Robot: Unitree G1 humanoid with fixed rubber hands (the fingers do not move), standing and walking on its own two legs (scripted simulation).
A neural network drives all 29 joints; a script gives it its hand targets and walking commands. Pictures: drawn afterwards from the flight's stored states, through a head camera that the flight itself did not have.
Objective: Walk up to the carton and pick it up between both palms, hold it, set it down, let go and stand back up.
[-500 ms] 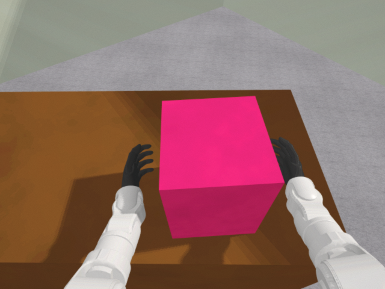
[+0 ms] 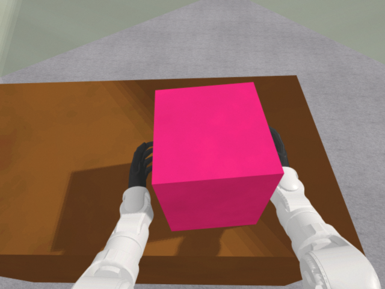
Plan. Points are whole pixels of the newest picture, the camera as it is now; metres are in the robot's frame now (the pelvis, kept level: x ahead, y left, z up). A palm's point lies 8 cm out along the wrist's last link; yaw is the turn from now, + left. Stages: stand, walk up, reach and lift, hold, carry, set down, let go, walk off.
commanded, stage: reach and lift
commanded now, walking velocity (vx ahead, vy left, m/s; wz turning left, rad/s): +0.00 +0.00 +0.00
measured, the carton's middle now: (209, 162) +0.40 -0.01 +0.02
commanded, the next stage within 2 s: none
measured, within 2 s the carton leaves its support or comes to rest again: leaves its support in 1.26 s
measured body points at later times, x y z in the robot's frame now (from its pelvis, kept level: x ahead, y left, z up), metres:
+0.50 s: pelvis +0.00 +0.00 +0.00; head +0.07 -0.01 +0.45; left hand +0.39 +0.14 +0.01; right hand +0.40 -0.16 +0.02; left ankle +0.01 +0.14 -0.72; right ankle +0.02 -0.10 -0.72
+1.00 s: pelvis +0.02 +0.00 +0.02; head +0.07 -0.02 +0.46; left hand +0.37 +0.13 +0.01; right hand +0.39 -0.16 +0.02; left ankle +0.01 +0.14 -0.72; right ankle +0.02 -0.10 -0.72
